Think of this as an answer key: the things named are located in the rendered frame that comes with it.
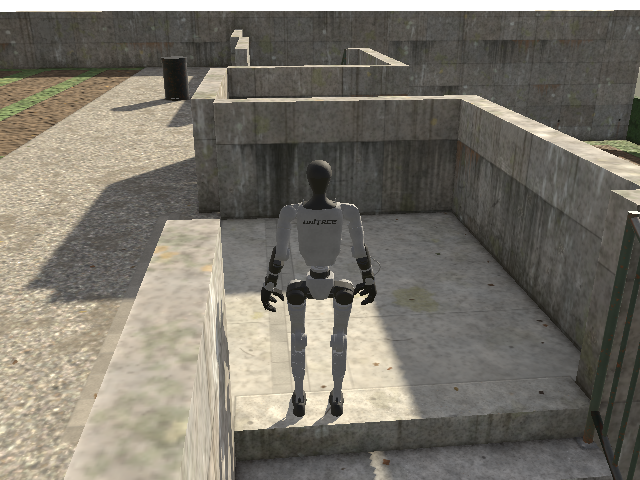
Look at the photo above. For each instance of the robot right foot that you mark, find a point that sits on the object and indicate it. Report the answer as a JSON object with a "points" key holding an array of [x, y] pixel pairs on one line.
{"points": [[336, 407]]}

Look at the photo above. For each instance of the right robot hand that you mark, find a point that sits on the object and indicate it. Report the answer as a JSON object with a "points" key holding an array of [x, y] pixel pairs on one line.
{"points": [[371, 289]]}

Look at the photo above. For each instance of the right robot forearm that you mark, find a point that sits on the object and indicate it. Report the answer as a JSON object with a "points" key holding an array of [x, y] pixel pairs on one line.
{"points": [[365, 268]]}

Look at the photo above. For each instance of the left robot upper arm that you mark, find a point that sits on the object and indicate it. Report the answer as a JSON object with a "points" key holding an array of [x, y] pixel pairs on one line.
{"points": [[287, 214]]}

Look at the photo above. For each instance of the right robot upper arm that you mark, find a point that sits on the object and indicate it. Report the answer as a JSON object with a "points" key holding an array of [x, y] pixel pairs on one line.
{"points": [[350, 212]]}

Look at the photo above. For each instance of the left robot forearm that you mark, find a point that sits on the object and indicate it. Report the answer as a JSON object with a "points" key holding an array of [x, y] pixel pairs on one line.
{"points": [[273, 272]]}

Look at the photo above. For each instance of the left robot hand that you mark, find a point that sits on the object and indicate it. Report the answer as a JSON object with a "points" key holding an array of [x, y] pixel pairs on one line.
{"points": [[266, 297]]}

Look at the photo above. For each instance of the humanoid robot head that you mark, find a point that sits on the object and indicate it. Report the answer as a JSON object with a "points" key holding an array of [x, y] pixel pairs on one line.
{"points": [[319, 174]]}

